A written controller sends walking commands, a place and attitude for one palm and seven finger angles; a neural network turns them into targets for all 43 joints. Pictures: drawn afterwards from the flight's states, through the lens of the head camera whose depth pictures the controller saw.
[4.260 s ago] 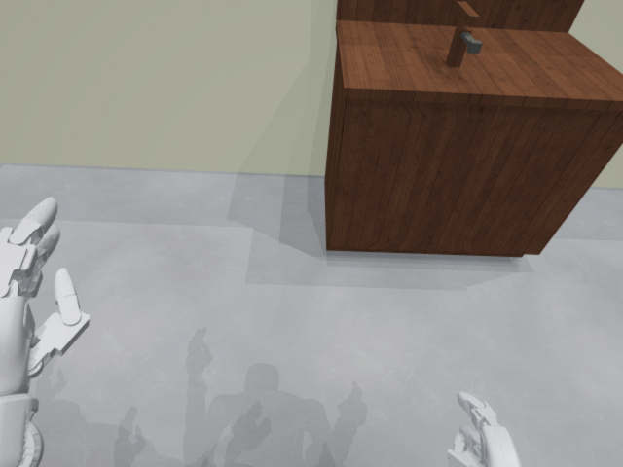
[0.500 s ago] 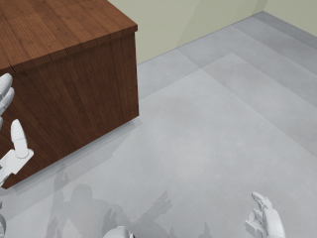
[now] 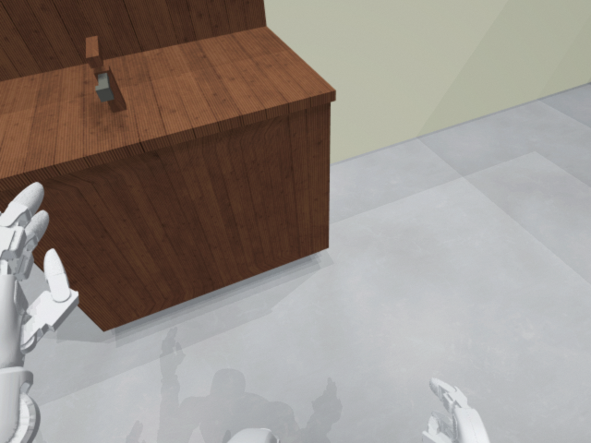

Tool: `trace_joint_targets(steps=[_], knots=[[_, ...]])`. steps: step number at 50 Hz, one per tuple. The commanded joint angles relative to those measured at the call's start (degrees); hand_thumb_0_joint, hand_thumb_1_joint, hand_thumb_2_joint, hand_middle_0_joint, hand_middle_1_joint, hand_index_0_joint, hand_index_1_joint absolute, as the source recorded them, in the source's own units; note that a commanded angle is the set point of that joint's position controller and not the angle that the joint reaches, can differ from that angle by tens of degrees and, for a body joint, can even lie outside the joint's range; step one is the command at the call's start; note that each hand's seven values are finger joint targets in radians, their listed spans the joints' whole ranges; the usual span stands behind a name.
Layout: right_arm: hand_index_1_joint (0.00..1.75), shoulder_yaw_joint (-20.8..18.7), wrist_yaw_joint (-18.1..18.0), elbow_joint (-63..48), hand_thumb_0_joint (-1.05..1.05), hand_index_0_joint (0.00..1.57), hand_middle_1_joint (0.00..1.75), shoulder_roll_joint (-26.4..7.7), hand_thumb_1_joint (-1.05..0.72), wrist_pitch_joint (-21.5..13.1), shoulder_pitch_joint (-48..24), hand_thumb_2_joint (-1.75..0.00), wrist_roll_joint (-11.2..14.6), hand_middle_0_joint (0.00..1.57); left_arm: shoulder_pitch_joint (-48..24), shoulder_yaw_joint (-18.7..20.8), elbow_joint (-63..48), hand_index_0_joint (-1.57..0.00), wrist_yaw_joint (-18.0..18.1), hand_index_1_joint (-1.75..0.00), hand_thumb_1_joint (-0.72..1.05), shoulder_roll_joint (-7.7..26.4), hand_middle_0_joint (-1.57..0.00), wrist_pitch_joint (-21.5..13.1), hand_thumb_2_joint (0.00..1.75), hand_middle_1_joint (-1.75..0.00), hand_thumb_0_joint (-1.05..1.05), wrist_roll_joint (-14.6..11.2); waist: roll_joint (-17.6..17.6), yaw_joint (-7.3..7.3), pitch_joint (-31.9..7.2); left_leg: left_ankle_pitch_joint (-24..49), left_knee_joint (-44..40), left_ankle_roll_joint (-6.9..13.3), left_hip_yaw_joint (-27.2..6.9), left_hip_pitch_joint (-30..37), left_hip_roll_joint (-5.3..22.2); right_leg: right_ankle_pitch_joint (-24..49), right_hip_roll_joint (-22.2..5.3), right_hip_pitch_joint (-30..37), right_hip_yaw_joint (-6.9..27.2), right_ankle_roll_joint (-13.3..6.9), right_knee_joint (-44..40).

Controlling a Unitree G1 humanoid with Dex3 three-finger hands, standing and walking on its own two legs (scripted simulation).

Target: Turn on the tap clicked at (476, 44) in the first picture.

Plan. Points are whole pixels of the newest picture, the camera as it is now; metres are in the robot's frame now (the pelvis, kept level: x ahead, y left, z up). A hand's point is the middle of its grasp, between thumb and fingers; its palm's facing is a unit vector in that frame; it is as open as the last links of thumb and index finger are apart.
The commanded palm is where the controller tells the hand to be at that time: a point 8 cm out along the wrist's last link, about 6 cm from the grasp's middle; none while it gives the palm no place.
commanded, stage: take the last steps up to it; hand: left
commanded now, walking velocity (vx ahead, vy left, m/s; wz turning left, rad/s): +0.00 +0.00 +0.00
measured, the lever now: (104, 92) +0.76 +0.51 +0.11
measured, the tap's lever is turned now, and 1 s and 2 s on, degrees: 0 0 0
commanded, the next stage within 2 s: none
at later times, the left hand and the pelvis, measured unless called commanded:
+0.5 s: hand out of the picture +0.11 +0.30 +0.19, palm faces +0.58 -0.75 -0.32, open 7.4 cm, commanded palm +0.06 +0.32 +0.18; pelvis -0.06 +0.03 +0.00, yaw +7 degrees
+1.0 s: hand out of the picture +0.16 +0.28 +0.19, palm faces +0.47 -0.76 -0.44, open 7.4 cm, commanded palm +0.10 +0.32 +0.18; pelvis -0.02 +0.03 +0.01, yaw +7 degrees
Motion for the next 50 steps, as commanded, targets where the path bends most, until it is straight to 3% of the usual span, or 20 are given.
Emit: trace_joint_targets(steps=[1, 5, 12, 15, 16, 17, 18, 20, 24, 28, 31, 32, 33, 34, 35, 37, 38, 40, 42, 50], knots=[[0.3, -1.95, -1.84, -8.9, 0.0, 0.2, 0.3, -5.12, -0.9, -2.26, -6.73, -0.9, -0.55, 0.2, -3.01, 6.79, -7.28, -0.2, 1.03, -0.3, 0.9, 11.72, -0.2, -4.37, 0.9, -0.3, 0.0, 0.39, -10.1, -2.6, -3.93, 1.18, 13.48, -1.76, 0.06, -5.14, 1.71, 25.12, -15.55, 3.0, 10.16, -2.35, -14.23], [0.3, -3.18, -2.32, -9.77, 0.0, 0.2, 0.3, -6.47, -0.9, -2.0, -6.57, -0.9, -1.23, 0.2, -2.4, 8.5, -12.29, -0.2, 1.82, -0.3, 0.9, 13.58, -0.2, -6.61, 0.9, -0.3, 0.0, 0.49, -9.87, -1.84, -7.29, 2.08, 2.39, -0.54, 3.33, -3.48, 2.36, 20.75, -16.59, 8.77, 10.57, -2.49, -15.57], [0.3, -4.58, -2.22, -11.76, 0.0, 0.2, 0.3, -6.74, -0.9, -2.4, -4.0, -0.9, -0.93, 0.2, 2.69, 10.01, -16.69, -0.2, 3.41, -0.3, 0.9, 12.63, -0.2, -7.16, 0.9, -0.3, 0.0, 0.35, -12.16, -0.57, -10.84, -5.11, -18.99, 1.85, 6.38, 3.35, 3.24, -3.09, -20.01, 11.8, 16.29, -5.68, -17.06], [0.3, -4.42, -2.49, -11.4, 0.0, 0.2, 0.3, -6.66, -0.9, -2.43, -1.14, -0.9, -0.96, 0.2, -0.04, 8.14, -15.06, -0.2, 3.7, -0.3, 0.9, 10.58, -0.2, -7.05, 0.9, -0.3, 0.0, 0.19, -8.27, -2.99, -11.43, 0.46, -32.13, 3.0, 8.98, 16.94, 0.75, -10.01, -14.06, 3.09, 10.92, -1.67, -10.39], [0.3, -4.53, -2.89, -11.51, 0.0, 0.2, 0.3, -7.4, -0.9, -2.45, -0.25, -0.9, -0.85, 0.2, -1.69, 7.34, -14.69, -0.2, 3.58, -0.3, 0.9, 10.0, -0.2, -7.55, 0.9, -0.3, 0.0, -0.01, -1.01, -3.92, -10.25, -0.17, -36.37, 5.09, 4.18, 22.22, 3.98, -11.23, -9.41, -3.6, 7.18, 0.94, -1.63], [0.3, -4.73, -3.02, -11.99, 0.0, 0.2, 0.3, -8.84, -0.9, -2.79, -1.27, -0.9, -0.75, 0.2, -3.18, 5.22, -16.01, -0.2, 3.27, -0.3, 0.9, 7.78, -0.2, -8.46, 0.9, -0.3, 0.0, 0.0, 13.19, -3.9, -6.65, -1.11, -41.7, 9.34, -11.83, 26.01, 15.3, -13.64, -2.5, -15.65, 0.69, 4.08, 11.74], [0.3, -4.19, -2.65, -11.11, 0.0, 0.2, 0.3, -8.22, -0.9, -3.28, -1.89, -0.9, -0.67, 0.2, -4.67, 5.5, -13.9, -0.2, 3.38, -0.3, 0.9, 9.37, -0.2, -8.95, 0.9, -0.3, 0.0, 1.59, 14.17, -3.43, -4.09, 3.47, -43.69, 14.15, -21.4, 24.44, 22.67, -16.3, -0.91, -22.19, 1.57, 4.05, 23.89], [0.3, -4.8, -1.86, -8.71, 0.0, 0.2, 0.3, -8.42, -0.9, -3.71, -2.45, -0.9, 0.06, 0.2, -7.15, 5.79, -8.57, -0.2, 1.63, -0.3, 0.9, 10.98, -0.2, -8.94, 0.9, -0.3, 0.0, 2.79, 6.98, -3.14, -0.69, -3.87, -44.34, 15.12, -18.02, 15.03, 22.14, -10.34, -4.02, -23.35, 6.29, 4.04, 32.34], [0.3, -4.13, -1.48, -8.2, 0.0, 0.2, 0.3, -7.49, -0.9, -4.98, -3.31, -0.9, -0.04, 0.2, -11.75, 2.76, -11.88, -0.2, 0.76, -0.3, 0.9, 9.25, -0.2, -9.23, 0.9, -0.3, 0.0, 3.18, 9.26, -2.43, 3.94, -6.05, -45.06, 12.17, -5.94, 6.58, 15.55, -5.03, -3.27, -14.95, 2.32, 5.1, 23.25], [0.3, -3.13, -1.63, -8.03, 0.0, 0.2, 0.3, -7.26, -0.9, -5.59, -3.64, -0.9, -0.67, 0.2, -11.09, 3.7, -10.55, -0.2, 0.71, -0.3, 0.9, 10.11, -0.2, -8.26, 0.9, -0.3, 0.0, 2.69, 8.91, -2.29, 2.35, -9.52, -45.13, 10.79, -5.29, 4.23, 15.72, -6.38, -0.67, -4.21, -0.48, 5.4, 9.8], [0.3, -2.95, -1.76, -7.73, 0.0, 0.2, 0.3, -6.85, -0.9, -4.64, -3.87, -0.9, -0.91, 0.2, -8.85, 5.71, -6.45, -0.2, 1.07, -0.3, 0.9, 10.99, -0.2, -6.98, 0.9, -0.3, 0.0, 2.53, 3.13, -1.65, -1.08, -13.6, -37.38, 8.4, -3.41, 2.42, 14.43, -5.36, 0.99, 6.41, -1.82, 5.0, -2.11], [0.3, -2.99, -1.8, -7.59, 0.0, 0.2, 0.3, -6.72, -0.9, -4.08, -3.53, -0.9, -0.92, 0.2, -7.51, 5.78, -4.98, -0.2, 1.09, -0.3, 0.9, 10.92, -0.2, -6.5, 0.9, -0.3, 0.0, 2.66, -0.58, -1.87, -2.01, -14.18, -31.97, 7.14, -1.57, -0.58, 12.28, -6.44, -0.3, 10.35, 0.89, 3.97, -5.5], [0.3, -3.15, -1.7, -7.85, 0.0, 0.2, 0.3, -5.84, -0.9, -3.41, -3.84, -0.9, -0.77, 0.2, -7.3, 6.4, -5.2, -0.2, 1.08, -0.3, 0.9, 11.85, -0.2, -6.48, 0.9, -0.3, 0.0, 2.69, -8.51, -1.61, -3.21, -12.72, -18.9, 5.38, 2.41, -4.5, 8.44, -14.15, -6.67, 12.31, 11.96, 0.61, -12.31], [0.3, -3.18, -1.44, -8.36, 0.0, 0.2, 0.3, -4.98, -0.9, -3.11, -4.21, -0.9, -0.48, 0.2, -7.48, 7.92, -5.34, -0.2, 1.17, -0.3, 0.9, 13.71, -0.2, -6.39, 0.9, -0.3, 0.0, 2.52, -21.32, -1.61, -3.23, -10.57, -2.36, 2.67, 7.05, -11.65, 1.78, -21.95, -18.25, 13.5, 33.42, -5.74, -21.02], [0.3, -3.43, -1.32, -8.57, 0.0, 0.2, 0.3, -6.39, -0.9, -3.46, -5.98, -0.9, -0.67, 0.2, -9.62, 8.78, -6.52, -0.2, 1.27, -0.3, 0.9, 14.87, -0.2, -6.88, 0.9, -0.3, 0.0, 1.73, -20.3, -1.11, -2.02, -6.73, 8.97, 1.46, 2.35, -14.13, 2.14, -23.17, -23.96, 10.81, 40.19, -8.31, -25.27], [0.3, -3.49, -0.79, -7.68, 0.0, 0.2, 0.3, -6.26, -0.9, -3.12, -5.84, -0.9, -0.65, 0.2, -8.02, 9.0, -7.03, -0.2, 0.58, -0.3, 0.9, 13.62, -0.2, -7.8, 0.9, -0.3, 0.0, 1.65, -11.44, -2.35, -2.24, -0.79, 13.43, 0.82, -0.82, -12.95, 4.74, -23.64, -21.55, 6.29, 35.43, -8.29, -24.1], [0.3, -2.89, -0.76, -7.52, 0.0, 0.2, 0.3, -5.48, -0.9, -2.61, -5.49, -0.9, -0.67, 0.2, -4.54, 8.55, -7.98, -0.2, 0.43, -0.3, 0.9, 12.93, -0.2, -8.23, 0.9, -0.3, 0.0, 1.48, -8.35, -2.19, -2.58, 2.42, 13.26, 0.41, -0.2, -11.93, 5.4, -16.69, -19.35, 5.98, 28.51, -7.5, -22.81], [0.3, -2.57, -0.67, -7.33, 0.0, 0.2, 0.3, -5.57, -0.9, -1.94, -5.2, -0.9, -0.73, 0.2, -1.75, 9.48, -9.93, -0.2, 0.58, -0.3, 0.9, 13.22, -0.2, -8.95, 0.9, -0.3, 0.0, 1.56, -7.78, -2.55, -4.9, 5.31, 9.0, -0.04, 2.05, -9.85, 5.82, -3.92, -16.77, 6.58, 17.79, -6.02, -20.74], [0.3, -2.99, -0.99, -7.99, 0.0, 0.2, 0.3, -5.86, -0.9, -2.21, -5.94, -0.9, -0.51, 0.2, -2.59, 9.2, -13.32, -0.2, 0.88, -0.3, 0.9, 13.33, -0.2, -9.46, 0.9, -0.3, 0.0, 1.43, -8.78, -3.01, -6.35, 5.89, 1.69, -0.01, 3.72, -6.63, 5.93, 1.99, -15.82, 7.27, 13.25, -5.24, -19.98], [0.3, -4.57, -2.02, -10.38, 0.0, 0.2, 0.3, -6.16, -0.9, -3.36, -2.31, -0.9, -0.95, 0.2, 1.18, 9.79, -16.2, -0.2, 3.2, -0.3, 0.9, 12.26, -0.2, -8.06, 0.9, -0.3, 0.0, 0.94, -10.01, -1.79, -8.47, 8.01, -24.86, 1.52, 10.65, 9.2, 2.39, 0.22, -13.48, 7.55, 11.33, -4.55, -13.83]])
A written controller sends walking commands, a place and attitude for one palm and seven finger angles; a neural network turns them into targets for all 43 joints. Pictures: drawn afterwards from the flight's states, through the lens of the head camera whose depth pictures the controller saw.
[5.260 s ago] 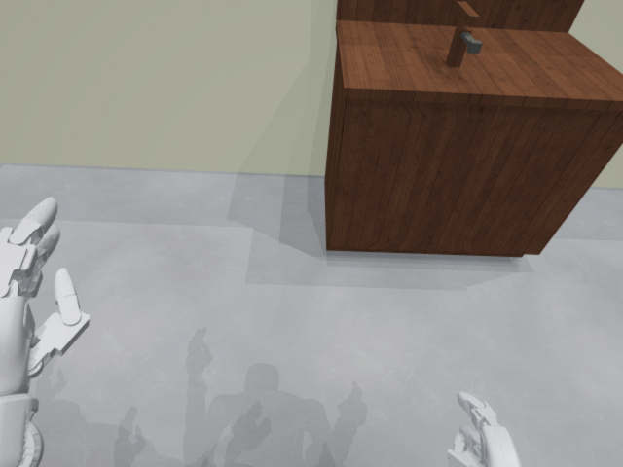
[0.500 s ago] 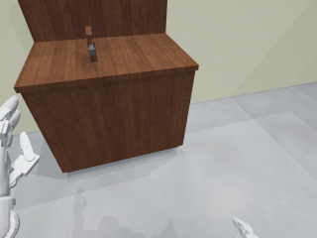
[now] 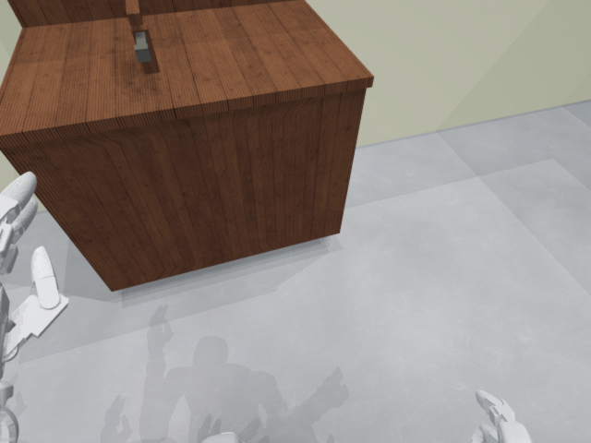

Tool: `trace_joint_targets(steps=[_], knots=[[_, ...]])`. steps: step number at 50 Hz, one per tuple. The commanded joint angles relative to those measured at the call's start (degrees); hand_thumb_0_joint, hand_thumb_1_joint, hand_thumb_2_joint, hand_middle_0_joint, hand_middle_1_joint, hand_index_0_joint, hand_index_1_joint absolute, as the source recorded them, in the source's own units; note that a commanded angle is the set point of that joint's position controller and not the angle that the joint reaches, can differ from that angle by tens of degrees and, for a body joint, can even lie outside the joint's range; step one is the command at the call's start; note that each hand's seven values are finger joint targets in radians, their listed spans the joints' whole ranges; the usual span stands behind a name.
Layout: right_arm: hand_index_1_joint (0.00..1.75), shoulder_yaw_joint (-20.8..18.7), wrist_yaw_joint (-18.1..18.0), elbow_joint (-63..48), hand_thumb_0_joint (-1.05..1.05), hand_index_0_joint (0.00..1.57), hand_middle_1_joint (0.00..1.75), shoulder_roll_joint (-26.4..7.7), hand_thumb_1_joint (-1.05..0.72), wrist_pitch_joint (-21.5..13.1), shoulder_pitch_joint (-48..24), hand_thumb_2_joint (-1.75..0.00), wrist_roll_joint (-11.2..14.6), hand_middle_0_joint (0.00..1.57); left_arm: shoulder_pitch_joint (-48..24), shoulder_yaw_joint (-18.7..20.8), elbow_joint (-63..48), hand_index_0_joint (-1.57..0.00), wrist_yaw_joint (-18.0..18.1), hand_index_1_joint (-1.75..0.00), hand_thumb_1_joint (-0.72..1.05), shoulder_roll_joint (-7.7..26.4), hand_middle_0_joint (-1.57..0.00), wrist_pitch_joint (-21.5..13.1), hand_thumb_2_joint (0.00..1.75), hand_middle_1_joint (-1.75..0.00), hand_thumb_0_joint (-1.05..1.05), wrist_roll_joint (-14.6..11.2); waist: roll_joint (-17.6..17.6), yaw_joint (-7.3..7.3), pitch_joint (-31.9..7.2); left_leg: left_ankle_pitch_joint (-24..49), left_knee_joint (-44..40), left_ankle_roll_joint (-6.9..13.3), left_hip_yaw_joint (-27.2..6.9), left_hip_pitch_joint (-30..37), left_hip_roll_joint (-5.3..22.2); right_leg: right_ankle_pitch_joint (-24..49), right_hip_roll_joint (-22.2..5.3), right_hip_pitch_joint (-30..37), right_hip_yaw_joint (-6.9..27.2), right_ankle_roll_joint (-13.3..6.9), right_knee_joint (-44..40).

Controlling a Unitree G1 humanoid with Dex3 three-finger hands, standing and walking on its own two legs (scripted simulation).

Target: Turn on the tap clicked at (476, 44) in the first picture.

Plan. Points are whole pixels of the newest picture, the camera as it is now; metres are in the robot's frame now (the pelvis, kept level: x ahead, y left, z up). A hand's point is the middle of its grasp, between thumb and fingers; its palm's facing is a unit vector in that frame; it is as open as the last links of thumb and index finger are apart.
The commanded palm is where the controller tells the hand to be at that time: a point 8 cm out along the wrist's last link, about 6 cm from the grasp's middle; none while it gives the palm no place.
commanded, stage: take the last steps up to it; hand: left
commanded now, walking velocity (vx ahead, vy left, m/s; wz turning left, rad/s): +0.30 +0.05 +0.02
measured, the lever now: (142, 53) +0.84 +0.39 +0.10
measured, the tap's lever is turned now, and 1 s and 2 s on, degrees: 0 0 0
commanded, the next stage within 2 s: none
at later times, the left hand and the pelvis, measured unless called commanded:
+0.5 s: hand (101, 214) +0.32 +0.24 +0.17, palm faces +0.41 -0.78 -0.48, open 7.4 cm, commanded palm +0.26 +0.28 +0.17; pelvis +0.10 +0.00 -0.02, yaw +0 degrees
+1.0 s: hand (104, 143) +0.43 +0.28 +0.18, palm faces +0.42 -0.83 -0.37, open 7.4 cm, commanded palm +0.37 +0.31 +0.17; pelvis +0.20 +0.04 -0.01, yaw -1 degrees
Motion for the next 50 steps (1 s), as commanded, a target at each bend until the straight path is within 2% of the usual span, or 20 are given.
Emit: trace_joint_targets(steps=[1, 3, 4, 5, 7, 12, 20, 21, 22, 23, 25, 30, 38, 39, 40, 41, 42, 45, 47, 50], knots=[[0.3, -0.29, -0.57, -9.78, 0.0, 0.2, 0.3, -1.47, -0.9, -2.98, -4.86, -0.9, -0.32, 0.2, -4.62, 7.72, -10.75, -0.2, 2.63, -0.3, 0.9, 8.92, -0.2, -2.37, 0.9, -0.3, 0.0, -0.91, -4.11, 0.54, -8.89, 3.86, -12.28, 0.18, 3.96, 9.8, -2.53, -4.21, -10.04, 3.88, 10.82, -4.75, -5.01], [0.3, -0.92, -1.35, -10.12, 0.0, 0.2, 0.3, -3.01, -0.9, -2.68, -4.07, -0.9, 0.02, 0.2, -6.51, 6.58, -10.67, -0.2, 2.37, -0.3, 0.9, 8.04, -0.2, -2.87, 0.9, -0.3, 0.0, -0.81, 5.91, -0.71, -7.91, 1.8, -18.27, 2.78, -3.24, 19.2, 2.27, -6.27, -5.11, -4.84, 7.32, -1.12, 7.96], [0.3, -1.18, -1.18, -10.57, 0.0, 0.2, 0.3, -4.58, -0.9, -2.37, -4.47, -0.9, 0.31, 0.2, -8.29, 5.66, -11.74, -0.2, 2.31, -0.3, 0.9, 6.79, -0.2, -3.35, 0.9, -0.3, 0.0, -0.75, 19.25, -0.97, -8.05, 3.53, -21.88, 7.33, -18.9, 24.75, 12.48, -12.83, 0.98, -15.37, 2.17, 1.68, 21.55], [0.3, -0.48, -0.67, -11.23, 0.0, 0.2, 0.3, -3.3, -0.9, -2.64, -4.92, -0.9, 0.42, 0.2, -9.37, 6.03, -11.21, -0.2, 2.3, -0.3, 0.9, 8.22, -0.2, -4.04, 0.9, -0.3, 0.0, -0.11, 20.01, -0.67, -6.47, 11.6, -25.68, 11.93, -29.34, 25.11, 19.26, -22.0, 2.77, -22.07, 2.65, 1.95, 33.06], [0.3, 0.12, -0.52, -9.23, 0.0, 0.2, 0.3, -1.99, -0.9, -3.29, -5.95, -0.9, -0.18, 0.2, -10.21, 8.31, -7.64, -0.2, 1.26, -0.3, 0.9, 11.61, -0.2, -3.87, 0.9, -0.3, 0.0, 0.26, 15.43, -0.54, -4.07, 7.72, -25.96, 13.83, -28.06, 19.48, 19.67, -17.93, -1.05, -25.23, 6.69, 2.23, 39.54], [0.3, 0.47, 0.88, -8.74, 0.0, 0.2, 0.3, -1.97, -0.9, -4.21, -5.41, -0.9, 0.54, 0.2, -7.38, 4.76, -12.66, -0.2, 0.22, -0.3, 0.9, 7.54, -0.2, -3.34, 0.9, -0.3, 0.0, 0.23, 14.56, 0.28, -4.84, 11.68, -24.75, 9.81, -9.11, 14.59, 12.15, -7.25, -1.12, -17.85, 2.19, 3.25, 28.22], [0.3, 1.39, 0.2, -8.65, 0.0, 0.2, 0.3, -1.01, -0.9, -3.26, -6.82, -0.9, 0.23, 0.2, -7.25, 7.32, -6.57, -0.2, 0.78, -0.3, 0.9, 8.91, -0.2, -1.56, 0.9, -0.3, 0.0, -0.3, 8.3, 0.51, -8.46, 9.26, -11.93, 5.27, -2.93, 9.62, 9.65, -1.5, 3.11, 4.46, -3.23, 2.66, 0.61], [0.3, 1.31, 0.2, -8.42, 0.0, 0.2, 0.3, -0.34, -0.9, -2.78, -6.65, -0.9, 0.37, 0.2, -7.74, 7.61, -5.74, -0.2, 0.81, -0.3, 0.9, 9.42, -0.2, -1.42, 0.9, -0.3, 0.0, -0.05, 2.32, 0.76, -9.96, 6.48, -1.42, 4.13, 0.0, 5.7, 6.95, -0.85, -1.3, 9.24, 3.22, 0.4, -2.32], [0.3, 1.55, 0.34, -8.79, 0.0, 0.2, 0.3, 1.42, -0.9, -2.18, -6.14, -0.9, 0.53, 0.2, -7.15, 7.42, -4.34, -0.2, 0.81, -0.3, 0.9, 9.97, -0.2, -0.99, 0.9, -0.3, 0.0, 0.24, -11.34, 0.27, -11.36, -2.61, 13.73, 1.88, 3.25, -5.31, 0.26, 1.28, -12.7, 15.29, 23.04, -5.17, -6.43], [0.3, 1.8, 0.49, -9.94, 0.0, 0.2, 0.3, 0.53, -0.9, -2.5, -9.22, -0.9, 0.43, 0.2, -8.63, 8.72, -5.37, -0.2, 0.97, -0.3, 0.9, 11.77, -0.2, -0.87, 0.9, -0.3, 0.0, -0.49, -15.78, 1.52, -8.55, -15.07, 25.66, 0.15, -0.82, -15.65, -2.89, 6.01, -21.24, 16.71, 37.31, -10.33, -10.68], [0.3, 0.68, 1.01, -7.81, 0.0, 0.2, 0.3, -0.77, -0.9, -2.64, -7.23, -0.9, 0.44, 0.2, -9.29, 8.02, -4.86, -0.2, 0.35, -0.3, 0.9, 10.2, -0.2, -1.77, 0.9, -0.3, 0.0, -1.1, -9.11, 0.57, -7.36, -8.85, 31.53, -0.79, -7.49, -15.87, 0.82, -3.8, -20.35, 11.32, 32.51, -10.12, -12.17], [0.3, 1.69, 0.86, -8.14, 0.0, 0.2, 0.3, -0.54, -0.9, -0.43, -9.15, -0.9, 0.06, 0.2, -4.71, 8.49, -9.71, -0.2, 0.77, -0.3, 0.9, 9.94, -0.2, -3.23, 0.9, -0.3, 0.0, -0.59, -3.95, -0.11, -6.39, -1.4, 17.65, -1.43, -3.59, -9.17, 2.36, 10.7, -14.23, 4.1, 11.36, -7.03, -9.97], [0.3, 0.1, -0.57, -10.66, 0.0, 0.2, 0.3, -0.74, -0.9, -2.07, -5.66, -0.9, -0.26, 0.2, -3.61, 8.77, -14.31, -0.2, 2.85, -0.3, 0.9, 9.52, -0.2, -2.8, 0.9, -0.3, 0.0, -1.2, -1.27, 0.47, -9.9, 6.84, -12.64, -0.13, 4.76, 10.97, -2.12, 3.7, -9.14, 5.15, 7.21, -3.99, -1.27], [0.3, -0.45, -1.02, -10.77, 0.0, 0.2, 0.3, -1.58, -0.9, -2.01, -5.12, -0.9, -0.18, 0.2, -4.19, 8.71, -13.6, -0.2, 2.82, -0.3, 0.9, 9.49, -0.2, -3.01, 0.9, -0.3, 0.0, -1.14, 1.98, 0.06, -10.1, 7.05, -14.94, 0.61, 3.18, 15.48, -0.97, 3.63, -7.47, 2.55, 6.67, -2.53, 3.92], [0.3, -0.92, -1.23, -10.92, 0.0, 0.2, 0.3, -2.88, -0.9, -1.79, -4.2, -0.9, 0.05, 0.2, -5.26, 8.02, -13.18, -0.2, 2.73, -0.3, 0.9, 8.68, -0.2, -3.25, 0.9, -0.3, 0.0, -1.13, 9.37, -0.97, -10.0, 5.54, -18.08, 3.37, -5.39, 20.34, 4.09, -0.45, -4.18, -3.92, 4.32, -0.46, 13.18], [0.3, -1.14, -1.02, -11.27, 0.0, 0.2, 0.3, -3.78, -0.9, -1.61, -4.68, -0.9, 0.35, 0.2, -6.25, 7.68, -12.67, -0.2, 2.68, -0.3, 0.9, 8.05, -0.2, -3.66, 0.9, -0.3, 0.0, -1.21, 20.33, -0.88, -9.89, 10.25, -20.88, 8.82, -21.43, 26.38, 15.22, -15.45, 1.4, -15.88, 0.92, 2.12, 25.43], [0.3, -0.41, -0.71, -12.05, 0.0, 0.2, 0.3, -2.65, -0.9, -2.08, -5.34, -0.9, 0.51, 0.2, -7.18, 6.56, -9.92, -0.2, 2.4, -0.3, 0.9, 8.23, -0.2, -4.04, 0.9, -0.3, 0.0, -0.68, 18.58, -0.8, -6.42, 12.44, -24.89, 12.67, -30.88, 23.65, 20.05, -22.77, 2.88, -20.84, 3.81, 1.7, 35.41], [0.3, 0.06, -0.23, -9.31, 0.0, 0.2, 0.3, -1.94, -0.9, -2.71, -5.77, -0.9, 0.47, 0.2, -10.0, 7.14, -8.76, -0.2, 1.35, -0.3, 0.9, 9.5, -0.2, -3.82, 0.9, -0.3, 0.0, -0.38, 13.32, -0.91, -3.94, 8.86, -24.39, 13.51, -22.73, 18.67, 18.25, -15.57, -1.8, -24.98, 7.29, 2.37, 39.77], [0.3, -0.03, 0.39, -9.0, 0.0, 0.2, 0.3, -1.8, -0.9, -3.53, -5.22, -0.9, 0.71, 0.2, -8.94, 6.26, -13.44, -0.2, 0.78, -0.3, 0.9, 8.64, -0.2, -4.12, 0.9, -0.3, 0.0, -0.17, 13.83, 0.16, -6.45, 13.2, -22.83, 11.04, -13.12, 19.89, 13.97, -10.79, -1.55, -22.16, 4.46, 2.81, 33.81], [0.3, 0.5, 1.03, -9.64, 0.0, 0.2, 0.3, -1.82, -0.9, -4.45, -5.19, -0.9, 0.26, 0.2, -5.09, 4.83, -14.05, -0.2, 0.51, -0.3, 0.9, 6.91, -0.2, -3.28, 0.9, -0.3, 0.0, -0.6, 15.25, -0.17, -7.09, 14.26, -24.45, 9.37, -8.73, 14.43, 12.19, -7.15, -0.54, -14.39, 1.79, 3.14, 24.73]])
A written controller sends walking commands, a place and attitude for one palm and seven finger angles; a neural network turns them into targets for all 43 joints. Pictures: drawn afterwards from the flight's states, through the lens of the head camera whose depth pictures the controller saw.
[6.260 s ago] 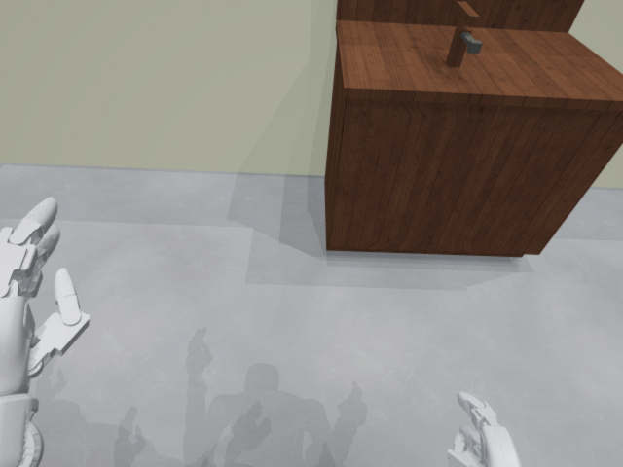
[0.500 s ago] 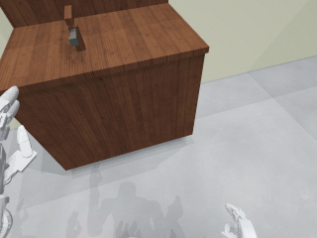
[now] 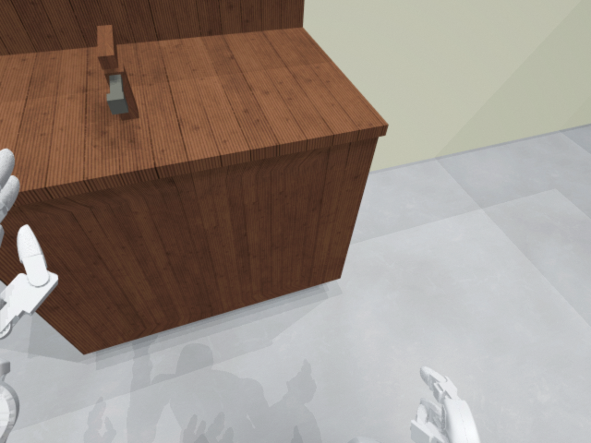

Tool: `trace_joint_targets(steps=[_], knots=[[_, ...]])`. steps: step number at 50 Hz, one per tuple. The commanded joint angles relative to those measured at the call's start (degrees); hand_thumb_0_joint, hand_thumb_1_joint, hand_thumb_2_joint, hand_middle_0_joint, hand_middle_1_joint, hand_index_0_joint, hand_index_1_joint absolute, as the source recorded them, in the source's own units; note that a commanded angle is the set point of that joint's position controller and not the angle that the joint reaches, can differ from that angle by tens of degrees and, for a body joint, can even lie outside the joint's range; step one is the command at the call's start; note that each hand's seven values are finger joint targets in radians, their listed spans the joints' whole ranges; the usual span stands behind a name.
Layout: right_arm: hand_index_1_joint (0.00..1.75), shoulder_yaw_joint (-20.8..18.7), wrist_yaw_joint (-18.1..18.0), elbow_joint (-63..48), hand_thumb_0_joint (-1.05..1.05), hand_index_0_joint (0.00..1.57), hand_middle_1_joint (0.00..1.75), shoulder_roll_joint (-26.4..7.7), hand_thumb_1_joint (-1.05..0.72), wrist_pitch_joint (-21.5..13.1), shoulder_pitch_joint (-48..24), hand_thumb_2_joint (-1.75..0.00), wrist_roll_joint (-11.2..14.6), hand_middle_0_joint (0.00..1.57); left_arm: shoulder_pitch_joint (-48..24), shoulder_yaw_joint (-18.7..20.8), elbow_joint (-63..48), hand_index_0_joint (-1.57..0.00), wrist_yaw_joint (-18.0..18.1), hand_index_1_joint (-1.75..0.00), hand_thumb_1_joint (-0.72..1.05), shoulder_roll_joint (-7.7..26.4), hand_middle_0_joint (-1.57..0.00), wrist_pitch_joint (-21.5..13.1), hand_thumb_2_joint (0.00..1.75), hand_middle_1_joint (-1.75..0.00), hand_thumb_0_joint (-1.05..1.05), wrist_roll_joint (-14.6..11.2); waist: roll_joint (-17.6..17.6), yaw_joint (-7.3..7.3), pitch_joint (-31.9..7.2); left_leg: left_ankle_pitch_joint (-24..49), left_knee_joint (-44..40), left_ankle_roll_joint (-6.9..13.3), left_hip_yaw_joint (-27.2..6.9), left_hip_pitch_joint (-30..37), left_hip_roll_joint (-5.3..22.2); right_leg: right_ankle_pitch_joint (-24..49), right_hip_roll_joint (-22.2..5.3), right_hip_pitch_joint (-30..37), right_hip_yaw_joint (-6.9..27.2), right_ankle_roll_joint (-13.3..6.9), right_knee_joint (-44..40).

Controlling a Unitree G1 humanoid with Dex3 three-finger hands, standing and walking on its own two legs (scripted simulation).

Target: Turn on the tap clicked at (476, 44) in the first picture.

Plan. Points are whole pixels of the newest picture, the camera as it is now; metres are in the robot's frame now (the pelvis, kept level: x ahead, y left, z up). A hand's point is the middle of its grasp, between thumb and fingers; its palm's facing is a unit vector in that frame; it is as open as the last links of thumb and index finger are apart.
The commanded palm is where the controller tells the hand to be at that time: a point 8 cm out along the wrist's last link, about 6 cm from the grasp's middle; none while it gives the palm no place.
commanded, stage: take the last steps up to it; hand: left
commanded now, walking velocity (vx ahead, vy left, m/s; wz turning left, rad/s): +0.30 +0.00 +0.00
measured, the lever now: (117, 103) +0.63 +0.36 +0.11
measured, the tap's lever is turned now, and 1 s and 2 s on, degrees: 0 0 0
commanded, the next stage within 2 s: come to a stop and stand still in 1.16 s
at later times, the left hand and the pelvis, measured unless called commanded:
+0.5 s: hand (134, 218) +0.30 +0.20 +0.18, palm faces +0.37 -0.81 -0.45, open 7.4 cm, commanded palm +0.24 +0.26 +0.18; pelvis +0.09 -0.03 +0.00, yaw +1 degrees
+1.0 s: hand (162, 171) +0.38 +0.19 +0.18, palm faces +0.44 -0.78 -0.44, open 7.4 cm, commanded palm +0.32 +0.24 +0.18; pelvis +0.17 -0.05 -0.01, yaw +1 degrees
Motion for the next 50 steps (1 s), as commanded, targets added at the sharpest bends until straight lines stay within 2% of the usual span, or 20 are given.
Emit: trace_joint_targets(steps=[1, 7, 8, 10, 11, 12, 17, 23, 26, 27, 29, 30, 33, 37, 43, 44, 45, 46, 48, 50], knots=[[0.3, -3.36, -0.05, -7.62, 0.0, 0.2, 0.3, -10.11, -0.9, -3.74, -2.9, -0.9, -0.4, 0.2, 1.28, 3.57, -16.35, -0.2, 0.07, -0.3, 0.9, 7.64, -0.2, -3.81, 0.9, -0.3, 0.0, -0.19, 14.23, -0.11, -6.71, 9.6, -13.84, 7.76, -10.99, 5.13, 12.24, 4.06, -0.44, 0.98, -1.92, 0.72, -11.25], [0.3, -2.68, -1.05, -7.26, 0.0, 0.2, 0.3, -9.28, -0.9, -2.58, -4.19, -0.9, -0.35, 0.2, 0.14, 6.01, -9.16, -0.2, 0.57, -0.3, 0.9, 9.12, -0.2, -2.17, 0.9, -0.3, 0.0, -0.3, 8.29, 0.33, -7.26, -3.31, -5.55, 4.08, -6.61, -0.1, 10.41, 7.83, 2.43, 15.71, -5.67, 0.47, -29.78], [0.3, -2.69, -1.15, -6.99, 0.0, 0.2, 0.3, -8.98, -0.9, -2.16, -4.06, -0.9, -0.29, 0.2, -0.77, 5.83, -7.82, -0.2, 0.6, -0.3, 0.9, 9.16, -0.2, -1.96, 0.9, -0.3, 0.0, -0.08, 3.83, 0.44, -7.37, -6.57, 1.43, 3.01, -4.98, -3.73, 8.37, 7.06, 0.28, 19.91, -1.76, -0.81, -33.53], [0.3, -2.07, -0.89, -7.84, 0.0, 0.2, 0.3, -7.31, -0.9, -1.62, -5.18, -0.9, -0.16, 0.2, -2.34, 6.81, -6.47, -0.2, 0.81, -0.3, 0.9, 11.56, -0.2, -1.31, 0.9, -0.3, 0.0, 0.05, -18.25, 1.17, -6.97, -19.59, 29.71, -0.99, -1.13, -22.4, -3.18, 6.32, -18.99, 27.53, 31.99, -11.03, -44.55], [0.3, -2.3, -0.59, -7.22, 0.0, 0.2, 0.3, -8.4, -0.9, -2.03, -5.96, -0.9, -0.44, 0.2, -5.53, 7.05, -7.98, -0.2, 0.87, -0.3, 0.9, 11.94, -0.2, -1.59, 0.9, -0.3, 0.0, -0.33, -15.37, 1.12, -6.15, -17.38, 38.11, -1.69, -7.34, -25.07, -1.37, 5.42, -22.5, 25.79, 33.34, -12.93, -46.45], [0.3, -3.09, -0.12, -6.13, 0.0, 0.2, 0.3, -9.27, -0.9, -1.99, -5.84, -0.9, -0.11, 0.2, -7.14, 5.39, -7.67, -0.2, 0.25, -0.3, 0.9, 10.21, -0.2, -1.83, 0.9, -0.3, 0.0, -0.48, -13.73, 0.13, -5.52, -14.06, 41.63, -1.96, -9.75, -25.34, -0.32, 2.2, -20.6, 23.62, 31.4, -11.83, -46.76], [0.3, -2.43, -0.2, -5.83, 0.0, 0.2, 0.3, -8.97, -0.9, -0.08, -6.78, -0.9, -0.36, 0.2, -0.73, 5.73, -12.67, -0.2, 0.44, -0.3, 0.9, 10.04, -0.2, -3.94, 0.9, -0.3, 0.0, 0.15, -2.4, -0.02, -6.91, -6.1, 31.81, -3.11, -6.93, -21.06, 1.8, 29.76, -15.27, 23.18, 8.72, -9.7, -41.02], [0.3, -3.38, -0.73, -9.23, 0.0, 0.2, 0.3, -8.33, -0.9, -0.97, -4.7, -0.9, -0.78, 0.2, 4.78, 8.05, -17.75, -0.2, 2.03, -0.3, 0.9, 10.73, -0.2, -3.77, 0.9, -0.3, 0.0, -0.75, -5.62, 2.05, -10.03, -3.19, 7.23, -1.67, 0.22, -8.8, -1.38, 31.45, -13.09, 25.39, 5.67, -9.58, -37.48], [0.3, -4.15, -1.39, -9.34, 0.0, 0.2, 0.3, -9.35, -0.9, -0.7, -2.98, -0.9, -0.78, 0.2, 2.81, 7.33, -16.79, -0.2, 2.34, -0.3, 0.9, 9.88, -0.2, -3.23, 0.9, -0.3, 0.0, -1.09, -2.26, 0.63, -9.61, 4.37, -1.95, -1.52, 1.57, 2.82, -2.48, 19.43, -9.65, 19.01, 4.1, -6.51, -32.93], [0.3, -4.74, -1.85, -9.32, 0.0, 0.2, 0.3, -10.22, -0.9, -0.67, -2.09, -0.9, -0.46, 0.2, 2.64, 6.67, -15.45, -0.2, 2.2, -0.3, 0.9, 9.3, -0.2, -3.29, 0.9, -0.3, 0.0, -1.09, 1.58, -0.05, -9.6, 4.3, -4.42, -0.44, -1.22, 8.26, -0.49, 16.62, -7.88, 15.18, 3.12, -4.92, -27.11], [0.3, -4.94, -1.74, -9.88, 0.0, 0.2, 0.3, -12.12, -0.9, -0.43, -2.45, -0.9, 0.05, 0.2, -1.05, 5.21, -15.29, -0.2, 2.01, -0.3, 0.9, 8.41, -0.2, -4.04, 0.9, -0.3, 0.0, -1.14, 18.79, -0.5, -9.05, 9.47, -11.29, 8.53, -27.93, 17.25, 16.98, -9.57, 1.62, -3.09, -1.06, -0.58, -5.47], [0.3, -4.31, -1.4, -10.35, 0.0, 0.2, 0.3, -11.28, -0.9, -0.79, -3.08, -0.9, 0.04, 0.2, -2.39, 5.95, -12.34, -0.2, 1.89, -0.3, 0.9, 9.91, -0.2, -4.31, 0.9, -0.3, 0.0, -0.51, 15.16, -0.45, -6.26, 8.57, -14.61, 11.97, -33.87, 12.76, 20.07, -12.14, 2.69, -6.27, 2.36, -1.01, 3.84], [0.3, -3.85, -1.18, -7.91, 0.0, 0.2, 0.3, -10.52, -0.9, -1.49, -3.74, -0.9, -0.04, 0.2, -4.37, 5.25, -11.79, -0.2, 0.65, -0.3, 0.9, 10.32, -0.2, -3.88, 0.9, -0.3, 0.0, -0.07, 12.13, -0.32, -5.14, 5.99, -12.92, 11.72, -24.95, 9.41, 17.07, -4.36, -1.45, -8.82, 4.73, -0.05, 5.72], [0.3, -3.45, -0.21, -8.35, 0.0, 0.2, 0.3, -10.54, -0.9, -2.5, -3.43, -0.9, 0.05, 0.2, 0.3, 3.73, -16.37, -0.2, -0.18, -0.3, 0.9, 8.16, -0.2, -3.11, 0.9, -0.3, 0.0, -0.62, 13.17, 0.48, -6.93, 7.8, -12.7, 8.23, -11.92, 3.41, 11.88, 2.04, -0.52, 1.6, 0.13, 0.62, -8.07], [0.3, -2.43, -0.67, -7.8, 0.0, 0.2, 0.3, -9.46, -0.9, -2.49, -4.01, -0.9, -0.07, 0.2, -0.79, 5.81, -12.21, -0.2, 0.82, -0.3, 0.9, 9.71, -0.2, -1.92, 0.9, -0.3, 0.0, -0.29, 7.75, 0.8, -8.26, -4.42, -2.73, 3.3, -7.08, -2.57, 8.88, 6.79, 1.84, 17.95, -3.42, 0.57, -31.43], [0.3, -2.54, -0.76, -7.53, 0.0, 0.2, 0.3, -8.72, -0.9, -1.99, -3.56, -0.9, 0.0, 0.2, -1.52, 6.02, -10.31, -0.2, 0.88, -0.3, 0.9, 10.06, -0.2, -1.73, 0.9, -0.3, 0.0, 0.02, 0.15, 0.55, -7.87, -10.16, 5.46, 1.57, -3.8, -5.25, 5.29, 6.53, -2.56, 19.07, 3.61, -1.49, -36.34], [0.3, -2.15, -0.77, -7.99, 0.0, 0.2, 0.3, -7.24, -0.9, -1.5, -3.54, -0.9, -0.02, 0.2, -2.22, 6.74, -9.45, -0.2, 1.08, -0.3, 0.9, 11.7, -0.2, -1.28, 0.9, -0.3, 0.0, 0.04, -13.48, 0.24, -7.25, -16.73, 18.07, -1.03, -0.36, -13.98, -1.23, 7.69, -12.95, 21.61, 21.91, -6.45, -41.95], [0.3, -1.65, -0.9, -8.46, 0.0, 0.2, 0.3, -7.48, -0.9, -1.81, -6.34, -0.9, -0.2, 0.2, -4.01, 7.34, -9.57, -0.2, 1.37, -0.3, 0.9, 12.66, -0.2, -0.79, 0.9, -0.3, 0.0, -0.57, -17.02, 1.52, -5.52, -19.64, 29.49, -1.9, -3.75, -20.18, -3.06, 11.69, -20.47, 21.84, 31.49, -11.19, -45.4], [0.3, -2.24, -0.33, -6.48, 0.0, 0.2, 0.3, -8.44, -0.9, -1.95, -5.23, -0.9, -0.01, 0.2, -4.16, 6.55, -6.99, -0.2, 0.66, -0.3, 0.9, 11.09, -0.2, -0.97, 0.9, -0.3, 0.0, -0.81, -12.01, 0.5, -4.49, -13.34, 37.81, -2.62, -9.12, -22.3, -0.71, 12.62, -19.56, 20.83, 29.0, -11.94, -45.14], [0.3, -1.3, -0.28, -5.58, 0.0, 0.2, 0.3, -7.93, -0.9, -0.67, -5.79, -0.9, -0.32, 0.2, -0.26, 5.98, -6.49, -0.2, 0.63, -0.3, 0.9, 9.71, -0.2, -1.88, 0.9, -0.3, 0.0, -0.32, -5.87, 0.34, -5.23, -9.2, 35.58, -3.45, -8.11, -21.4, 0.12, 29.37, -15.93, 22.34, 16.66, -10.55, -41.01]])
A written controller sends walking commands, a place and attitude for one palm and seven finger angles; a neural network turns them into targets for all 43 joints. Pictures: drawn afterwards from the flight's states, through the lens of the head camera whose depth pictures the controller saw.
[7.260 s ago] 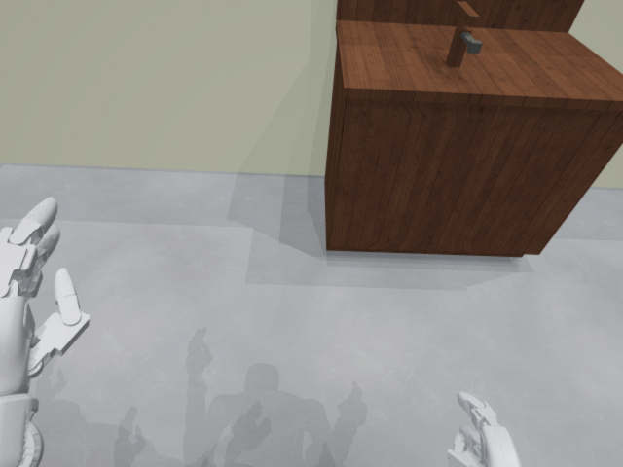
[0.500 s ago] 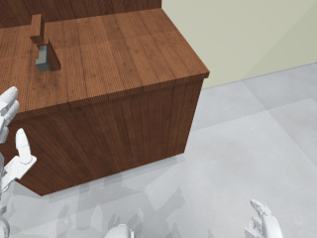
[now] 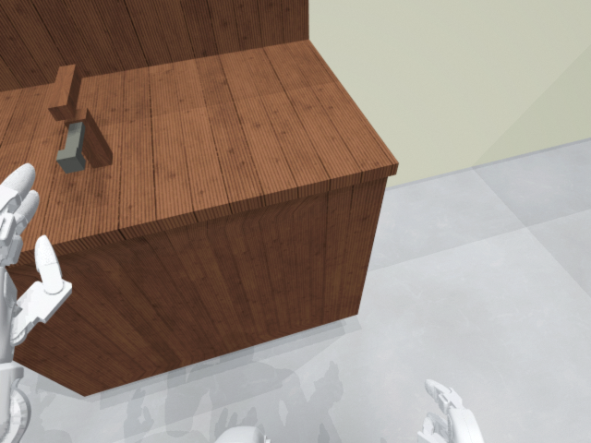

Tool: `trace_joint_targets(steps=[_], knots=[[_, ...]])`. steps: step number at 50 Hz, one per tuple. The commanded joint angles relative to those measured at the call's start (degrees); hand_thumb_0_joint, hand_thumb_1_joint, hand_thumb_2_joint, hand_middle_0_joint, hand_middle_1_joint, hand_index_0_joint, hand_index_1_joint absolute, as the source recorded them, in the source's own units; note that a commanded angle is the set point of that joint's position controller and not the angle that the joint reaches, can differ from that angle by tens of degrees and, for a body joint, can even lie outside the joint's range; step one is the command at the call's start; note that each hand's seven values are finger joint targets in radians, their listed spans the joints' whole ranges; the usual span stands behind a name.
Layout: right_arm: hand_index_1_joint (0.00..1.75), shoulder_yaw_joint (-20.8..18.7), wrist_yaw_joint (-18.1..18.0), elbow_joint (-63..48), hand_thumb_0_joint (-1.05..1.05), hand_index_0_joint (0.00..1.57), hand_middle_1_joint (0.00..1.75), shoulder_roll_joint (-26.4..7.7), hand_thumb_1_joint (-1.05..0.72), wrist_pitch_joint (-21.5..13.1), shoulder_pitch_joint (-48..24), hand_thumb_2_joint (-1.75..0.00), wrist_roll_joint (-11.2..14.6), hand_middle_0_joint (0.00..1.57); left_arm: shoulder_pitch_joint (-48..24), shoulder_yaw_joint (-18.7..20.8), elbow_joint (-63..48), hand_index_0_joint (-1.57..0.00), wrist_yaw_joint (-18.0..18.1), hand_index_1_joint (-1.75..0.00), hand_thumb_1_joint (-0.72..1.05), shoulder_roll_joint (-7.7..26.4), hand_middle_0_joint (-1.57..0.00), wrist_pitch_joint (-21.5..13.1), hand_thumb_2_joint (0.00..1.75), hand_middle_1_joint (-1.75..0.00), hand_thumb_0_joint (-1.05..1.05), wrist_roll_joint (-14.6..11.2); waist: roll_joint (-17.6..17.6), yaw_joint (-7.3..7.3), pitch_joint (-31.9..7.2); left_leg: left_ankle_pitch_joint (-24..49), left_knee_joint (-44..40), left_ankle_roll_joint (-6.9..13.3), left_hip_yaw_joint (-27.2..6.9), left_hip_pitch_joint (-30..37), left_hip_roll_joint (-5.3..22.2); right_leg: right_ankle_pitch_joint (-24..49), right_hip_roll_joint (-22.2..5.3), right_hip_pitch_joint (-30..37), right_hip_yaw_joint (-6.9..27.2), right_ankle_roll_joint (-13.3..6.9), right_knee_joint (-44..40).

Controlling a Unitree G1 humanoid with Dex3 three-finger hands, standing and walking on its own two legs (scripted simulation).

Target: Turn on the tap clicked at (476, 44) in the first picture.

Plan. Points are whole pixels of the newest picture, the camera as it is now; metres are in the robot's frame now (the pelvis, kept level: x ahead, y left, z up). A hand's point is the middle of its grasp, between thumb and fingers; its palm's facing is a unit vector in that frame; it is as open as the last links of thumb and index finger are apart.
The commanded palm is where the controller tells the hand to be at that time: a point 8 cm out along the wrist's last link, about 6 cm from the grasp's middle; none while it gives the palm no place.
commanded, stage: take the last steps up to it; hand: left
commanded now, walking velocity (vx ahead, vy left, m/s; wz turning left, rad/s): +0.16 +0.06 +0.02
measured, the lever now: (71, 160) +0.47 +0.40 +0.11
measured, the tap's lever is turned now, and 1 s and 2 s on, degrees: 0 0 0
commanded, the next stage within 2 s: come to a stop and stand still in 0.16 s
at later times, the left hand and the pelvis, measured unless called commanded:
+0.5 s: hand (62, 243) +0.26 +0.26 +0.19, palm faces +0.41 -0.83 -0.39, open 7.4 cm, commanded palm +0.21 +0.30 +0.19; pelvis +0.04 +0.02 +0.01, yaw +0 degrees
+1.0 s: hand (98, 280) +0.23 +0.22 +0.17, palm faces +0.39 -0.84 -0.39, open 7.4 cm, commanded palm +0.18 +0.25 +0.19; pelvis +0.02 -0.02 +0.01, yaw -1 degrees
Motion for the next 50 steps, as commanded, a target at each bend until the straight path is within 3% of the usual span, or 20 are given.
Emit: trace_joint_targets(steps=[1, 3, 7, 11, 12, 13, 14, 15, 16, 20, 25, 28, 31, 33, 34, 37, 41, 45, 47, 50], knots=[[0.3, -2.24, -0.64, -8.96, 0.0, 0.2, 0.3, -5.73, -0.9, -2.0, -5.3, -0.9, -0.45, 0.2, -0.34, 7.67, -8.11, -0.2, 1.47, -0.3, 0.9, 10.24, -0.2, -3.74, 0.9, -0.3, 0.0, -0.08, -7.9, -1.86, -8.18, 3.57, 3.93, -1.13, -1.79, -10.23, 1.62, 28.4, -15.43, 13.71, 14.85, -5.85, -15.04], [0.3, -2.65, -0.74, -9.95, 0.0, 0.2, 0.3, -5.82, -0.9, -1.77, -5.89, -0.9, -0.54, 0.2, 0.17, 7.34, -10.14, -0.2, 1.61, -0.3, 0.9, 10.18, -0.2, -4.44, 0.9, -0.3, 0.0, 0.07, -9.18, -1.55, -9.82, 4.3, -6.55, -0.7, 0.68, -5.2, 1.01, 34.0, -13.94, 14.8, 10.44, -4.9, -13.33], [0.3, -3.69, -0.89, -11.96, 0.0, 0.2, 0.3, -6.23, -0.9, -2.09, -5.38, -0.9, -0.64, 0.2, 2.87, 8.56, -15.57, -0.2, 2.35, -0.3, 0.9, 11.12, -0.2, -4.56, 0.9, -0.3, 0.0, -0.46, -10.46, -0.37, -11.52, 6.73, -19.92, 0.29, 4.02, 0.31, -0.8, 31.18, -13.51, 17.47, 10.55, -5.17, -12.48], [0.3, -5.01, -1.43, -12.96, 0.0, 0.2, 0.3, -7.59, -0.9, -1.76, -2.69, -0.9, -0.7, 0.2, 1.33, 9.04, -19.61, -0.2, 2.72, -0.3, 0.9, 11.72, -0.2, -4.36, 0.9, -0.3, 0.0, -0.66, -4.33, -1.86, -12.7, 16.25, -32.79, 0.82, 3.8, 14.19, -0.85, 16.75, -10.11, 11.06, 8.99, -1.77, -6.15], [0.3, -5.7, -1.89, -13.18, 0.0, 0.2, 0.3, -8.77, -0.9, -1.74, -2.58, -0.9, -0.42, 0.2, 0.83, 8.83, -20.59, -0.2, 2.68, -0.3, 0.9, 11.71, -0.2, -4.66, 0.9, -0.3, 0.0, -0.86, 3.54, -2.24, -12.24, 17.88, -35.17, 2.77, -1.95, 19.62, 3.77, 10.32, -7.25, 4.89, 7.45, 0.14, 0.37], [0.3, -5.62, -1.82, -13.53, 0.0, 0.2, 0.3, -9.6, -0.9, -1.66, -2.58, -0.9, -0.36, 0.2, 0.98, 8.72, -20.77, -0.2, 2.84, -0.3, 0.9, 11.42, -0.2, -5.0, 0.9, -0.3, 0.0, -0.64, 14.45, -1.77, -12.6, 27.61, -36.16, 7.41, -14.68, 24.86, 13.29, -5.2, -1.14, -5.16, 3.19, 2.88, 9.53], [0.3, -5.29, -1.44, -13.94, 0.0, 0.2, 0.3, -8.86, -0.9, -1.87, -2.45, -0.9, -0.3, 0.2, 1.14, 8.47, -18.97, -0.2, 2.68, -0.3, 0.9, 11.74, -0.2, -5.27, 0.9, -0.3, 0.0, -0.46, 14.93, -1.57, -10.99, 34.94, -39.47, 11.64, -23.01, 24.13, 19.29, -19.02, 1.43, -10.02, 4.22, 3.25, 17.81], [0.3, -4.63, -1.34, -12.67, 0.0, 0.2, 0.3, -8.2, -0.9, -2.12, -3.31, -0.9, -1.01, 0.2, 1.69, 9.17, -14.34, -0.2, 2.21, -0.3, 0.9, 12.35, -0.2, -4.92, 0.9, -0.3, 0.0, -0.29, 13.57, -1.87, -8.42, 30.34, -41.87, 12.09, -23.17, 19.11, 20.18, -17.92, 0.6, -10.39, 6.74, 3.06, 22.86], [0.3, -4.21, -1.24, -12.34, 0.0, 0.2, 0.3, -7.86, -0.9, -2.21, -3.59, -0.9, -1.31, 0.2, -0.27, 9.19, -14.3, -0.2, 1.99, -0.3, 0.9, 12.5, -0.2, -4.61, 0.9, -0.3, 0.0, -0.43, 11.33, -1.95, -6.74, 29.97, -42.14, 11.76, -21.38, 15.45, 19.46, -15.22, -0.65, -9.56, 7.71, 3.37, 22.81], [0.3, -4.51, 0.13, -11.5, 0.0, 0.2, 0.3, -8.3, -0.9, -3.8, -1.17, -0.9, -0.53, 0.2, -0.17, 5.03, -15.17, -0.2, 0.96, -0.3, 0.9, 8.53, -0.2, -3.41, 0.9, -0.3, 0.0, -0.59, 9.06, -2.22, -9.76, 45.28, -36.63, 6.93, -7.24, 20.16, 13.06, -4.88, 1.39, -5.55, 4.18, 4.47, 11.5], [0.3, -3.37, 0.29, -11.97, 0.0, 0.2, 0.3, -7.92, -0.9, -4.86, -1.58, -0.9, -0.69, 0.2, 1.22, 4.81, -14.14, -0.2, 0.44, -0.3, 0.9, 8.62, -0.2, -1.71, 0.9, -0.3, 0.0, -1.13, 8.58, -2.46, -8.99, 37.81, -38.72, 5.64, -6.22, 16.44, 14.07, -3.58, 2.41, 1.23, 2.55, 4.98, 0.08], [0.3, -2.84, -0.15, -12.03, 0.0, 0.2, 0.3, -7.45, -0.9, -4.86, -2.79, -0.9, -0.55, 0.2, -1.2, 6.11, -14.39, -0.2, 0.79, -0.3, 0.9, 9.85, -0.2, -1.64, 0.9, -0.3, 0.0, -0.69, 7.06, -1.73, -9.25, 27.96, -35.53, 3.84, -3.95, 12.49, 12.38, 4.39, 1.69, 8.52, 2.7, 4.93, -9.86], [0.3, -2.23, -0.33, -12.3, 0.0, 0.2, 0.3, -5.97, -0.9, -4.39, -2.81, -0.9, -0.54, 0.2, -3.07, 6.8, -13.54, -0.2, 1.25, -0.3, 0.9, 10.95, -0.2, -1.63, 0.9, -0.3, 0.0, -0.64, -1.88, -2.55, -10.43, 12.99, -27.83, 0.05, -0.2, 7.59, 4.8, 23.08, -5.78, 11.36, 12.78, 1.79, -13.27], [0.3, -2.5, -0.27, -11.63, 0.0, 0.2, 0.3, -5.47, -0.9, -4.3, -2.31, -0.9, -0.25, 0.2, -2.34, 6.22, -12.82, -0.2, 0.95, -0.3, 0.9, 10.37, -0.2, -0.64, 0.9, -0.3, 0.0, -1.48, -10.46, -2.26, -10.85, 5.65, -21.51, -1.02, -0.12, 8.8, -0.12, 20.34, -10.7, 7.14, 18.61, -1.48, -16.25], [0.3, -2.51, -0.34, -11.74, 0.0, 0.2, 0.3, -5.51, -0.9, -3.9, -3.06, -0.9, -0.23, 0.2, -0.75, 7.02, -12.03, -0.2, 1.04, -0.3, 0.9, 10.88, -0.2, -0.3, 0.9, -0.3, 0.0, -1.55, -11.48, -1.79, -10.1, 3.04, -18.09, -0.66, -1.31, 7.46, -0.59, 20.4, -11.89, 6.63, 19.61, -2.64, -17.25], [0.3, -1.83, -0.71, -11.57, 0.0, 0.2, 0.3, -5.3, -0.9, -2.81, -4.34, -0.9, -0.2, 0.2, 0.74, 7.27, -12.41, -0.2, 1.38, -0.3, 0.9, 10.15, -0.2, -0.23, 0.9, -0.3, 0.0, -1.6, -8.36, -1.73, -10.3, 3.11, -18.77, -0.21, -3.63, 5.04, -0.66, 19.12, -12.03, 9.01, 17.1, -3.51, -15.67], [0.3, -2.65, -1.41, -11.54, 0.0, 0.2, 0.3, -6.89, -0.9, -2.0, -3.65, -0.9, -0.24, 0.2, 1.74, 6.97, -12.51, -0.2, 1.58, -0.3, 0.9, 9.74, -0.2, -1.02, 0.9, -0.3, 0.0, -1.53, -5.49, -1.97, -11.15, 17.9, -31.72, 0.49, -3.79, 11.47, 0.78, 15.61, -6.67, 9.37, 12.25, 0.0, -11.72], [0.3, -2.6, -1.95, -12.52, 0.0, 0.2, 0.3, -7.92, -0.9, -2.01, -4.89, -0.9, -0.46, 0.2, 1.78, 6.32, -14.43, -0.2, 1.45, -0.3, 0.9, 9.9, -0.2, -2.1, 0.9, -0.3, 0.0, -0.97, 9.15, -1.21, -8.89, 23.34, -38.16, 3.06, -10.64, 7.34, 8.17, 9.74, -0.4, 9.69, 8.35, 3.18, -7.31], [0.3, -2.67, -2.09, -12.4, 0.0, 0.2, 0.3, -7.84, -0.9, -2.64, -4.96, -0.9, -0.52, 0.2, -1.93, 5.5, -15.98, -0.2, 1.49, -0.3, 0.9, 9.81, -0.2, -2.74, 0.9, -0.3, 0.0, -0.49, 9.19, -1.08, -7.2, 18.77, -38.31, 2.76, -9.36, 3.38, 7.64, 9.24, -0.6, 11.73, 8.6, 3.1, -7.44], [0.3, -3.18, -1.77, -11.76, 0.0, 0.2, 0.3, -8.4, -0.9, -3.43, -3.05, -0.9, -0.44, 0.2, -0.81, 4.75, -12.38, -0.2, 1.64, -0.3, 0.9, 8.89, -0.2, -2.55, 0.9, -0.3, 0.0, -0.25, 3.52, -1.18, -8.35, 11.33, -36.11, 1.82, -6.72, 2.96, 4.64, 8.86, -1.74, 12.34, 11.2, 2.59, -10.84]])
